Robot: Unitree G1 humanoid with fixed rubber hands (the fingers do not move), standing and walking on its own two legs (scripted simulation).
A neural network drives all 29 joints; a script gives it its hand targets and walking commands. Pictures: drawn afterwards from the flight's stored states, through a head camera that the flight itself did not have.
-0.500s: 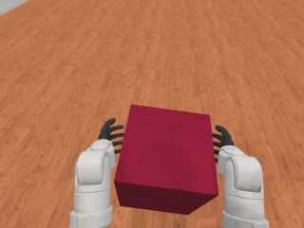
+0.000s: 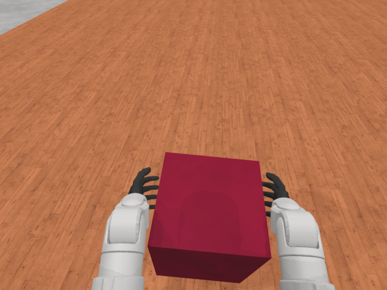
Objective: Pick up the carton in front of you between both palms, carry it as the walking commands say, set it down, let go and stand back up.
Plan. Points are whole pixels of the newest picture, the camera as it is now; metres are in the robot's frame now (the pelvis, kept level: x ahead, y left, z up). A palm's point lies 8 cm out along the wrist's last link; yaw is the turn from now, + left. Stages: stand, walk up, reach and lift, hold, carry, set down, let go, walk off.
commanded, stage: carry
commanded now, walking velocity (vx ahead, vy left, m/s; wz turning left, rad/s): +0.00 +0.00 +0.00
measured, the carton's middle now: (204, 221) +0.28 +0.01 -0.04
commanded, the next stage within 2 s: hold in 0.56 s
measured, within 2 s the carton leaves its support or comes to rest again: neither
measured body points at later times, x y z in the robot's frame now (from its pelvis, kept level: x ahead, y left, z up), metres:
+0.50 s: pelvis -0.03 -0.01 +0.00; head -0.05 +0.00 +0.45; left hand +0.28 +0.14 +0.03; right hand +0.28 -0.16 +0.04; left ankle +0.03 +0.11 -0.73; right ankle -0.05 -0.11 -0.73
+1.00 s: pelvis -0.04 +0.00 +0.01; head -0.08 +0.02 +0.45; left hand +0.27 +0.13 +0.04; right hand +0.24 -0.17 +0.04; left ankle +0.03 +0.12 -0.73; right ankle -0.04 -0.12 -0.73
